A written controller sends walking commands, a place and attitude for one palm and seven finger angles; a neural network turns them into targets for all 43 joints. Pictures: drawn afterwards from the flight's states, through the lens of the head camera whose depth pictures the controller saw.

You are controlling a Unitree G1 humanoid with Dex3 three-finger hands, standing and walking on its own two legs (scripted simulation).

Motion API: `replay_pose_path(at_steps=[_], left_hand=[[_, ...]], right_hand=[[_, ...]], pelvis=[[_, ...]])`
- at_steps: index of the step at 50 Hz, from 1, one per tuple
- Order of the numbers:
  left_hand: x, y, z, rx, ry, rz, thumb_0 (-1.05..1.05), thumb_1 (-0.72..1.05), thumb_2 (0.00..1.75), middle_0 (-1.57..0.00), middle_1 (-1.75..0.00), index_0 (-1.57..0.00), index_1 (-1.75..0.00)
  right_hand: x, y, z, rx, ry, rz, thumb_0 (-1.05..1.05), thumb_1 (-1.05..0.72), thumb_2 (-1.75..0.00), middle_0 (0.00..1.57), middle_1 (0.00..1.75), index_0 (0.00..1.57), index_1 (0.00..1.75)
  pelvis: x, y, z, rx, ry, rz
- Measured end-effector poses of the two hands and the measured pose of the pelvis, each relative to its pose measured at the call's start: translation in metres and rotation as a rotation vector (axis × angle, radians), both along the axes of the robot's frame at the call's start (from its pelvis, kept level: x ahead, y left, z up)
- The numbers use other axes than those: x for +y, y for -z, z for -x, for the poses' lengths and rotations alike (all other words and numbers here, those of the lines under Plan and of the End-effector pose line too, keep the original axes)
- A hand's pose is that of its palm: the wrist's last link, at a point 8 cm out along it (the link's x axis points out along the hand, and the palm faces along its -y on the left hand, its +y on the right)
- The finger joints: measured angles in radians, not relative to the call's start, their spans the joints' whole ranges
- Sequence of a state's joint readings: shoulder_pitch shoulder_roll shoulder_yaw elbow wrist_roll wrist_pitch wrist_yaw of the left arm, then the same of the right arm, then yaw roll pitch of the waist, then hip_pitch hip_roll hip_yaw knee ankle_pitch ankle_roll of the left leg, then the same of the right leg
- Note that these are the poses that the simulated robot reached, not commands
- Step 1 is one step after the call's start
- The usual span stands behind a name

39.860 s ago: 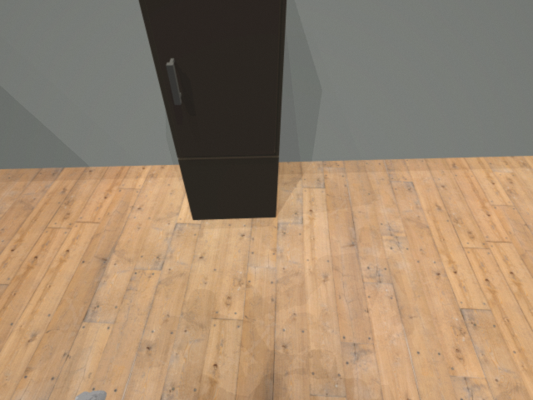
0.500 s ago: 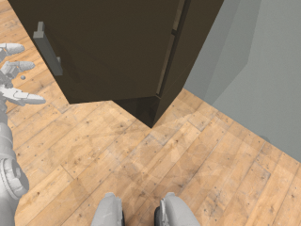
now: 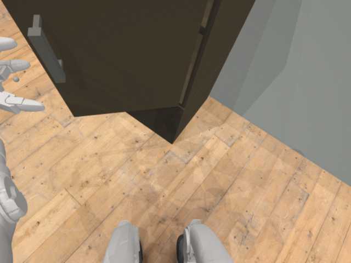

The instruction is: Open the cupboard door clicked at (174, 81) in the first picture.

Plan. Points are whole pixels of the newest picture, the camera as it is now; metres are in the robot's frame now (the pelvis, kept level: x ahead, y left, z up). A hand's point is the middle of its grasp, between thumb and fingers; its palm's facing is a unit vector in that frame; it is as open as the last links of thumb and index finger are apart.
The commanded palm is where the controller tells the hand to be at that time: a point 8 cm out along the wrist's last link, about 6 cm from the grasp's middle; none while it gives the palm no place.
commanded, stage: move the hooked fingers beside the handle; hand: left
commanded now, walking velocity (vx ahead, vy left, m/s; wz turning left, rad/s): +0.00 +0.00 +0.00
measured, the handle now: (49, 51) +0.55 +0.25 +0.07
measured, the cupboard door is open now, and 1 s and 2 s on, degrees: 46 46 46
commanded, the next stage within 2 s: slide the fingers in behind the handle in 0.48 s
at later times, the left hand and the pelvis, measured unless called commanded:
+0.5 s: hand (15, 79) +0.48 +0.30 +0.06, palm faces +0.14 -0.99 -0.01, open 14.0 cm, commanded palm +0.46 +0.33 +0.06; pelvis +0.00 +0.00 +0.00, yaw +0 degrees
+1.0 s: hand (33, 79) +0.48 +0.27 +0.06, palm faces +0.14 -0.99 -0.01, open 14.0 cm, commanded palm +0.45 +0.30 +0.06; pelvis +0.00 +0.00 +0.00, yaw +0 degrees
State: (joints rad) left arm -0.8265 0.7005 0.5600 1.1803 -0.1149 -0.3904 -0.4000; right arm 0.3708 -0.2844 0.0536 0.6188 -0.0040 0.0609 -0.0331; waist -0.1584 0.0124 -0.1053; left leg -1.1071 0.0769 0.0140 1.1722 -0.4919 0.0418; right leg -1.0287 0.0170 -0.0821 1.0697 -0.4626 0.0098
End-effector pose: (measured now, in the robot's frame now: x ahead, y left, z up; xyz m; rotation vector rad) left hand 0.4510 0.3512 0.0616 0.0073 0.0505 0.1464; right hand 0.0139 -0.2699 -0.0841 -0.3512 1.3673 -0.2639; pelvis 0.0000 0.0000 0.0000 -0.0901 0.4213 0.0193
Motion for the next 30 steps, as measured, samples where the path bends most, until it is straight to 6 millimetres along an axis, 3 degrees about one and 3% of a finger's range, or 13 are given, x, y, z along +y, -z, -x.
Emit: replay_pose_path(at_steps=[30], left_hand=[[-0.0022,0.0000,-0.0003,-0.011,0.003,0.004,-0.01,-0.49,0.30,-0.30,-1.20,-0.30,-1.20]], right_hand=[[0.0000,0.0022,-0.0093,-0.011,-0.012,-0.002,0.00,-0.90,-0.89,0.20,0.30,0.20,0.30]], pelvis=[[0.0002,0.0005,-0.0017,0.002,-0.002,0.002]])
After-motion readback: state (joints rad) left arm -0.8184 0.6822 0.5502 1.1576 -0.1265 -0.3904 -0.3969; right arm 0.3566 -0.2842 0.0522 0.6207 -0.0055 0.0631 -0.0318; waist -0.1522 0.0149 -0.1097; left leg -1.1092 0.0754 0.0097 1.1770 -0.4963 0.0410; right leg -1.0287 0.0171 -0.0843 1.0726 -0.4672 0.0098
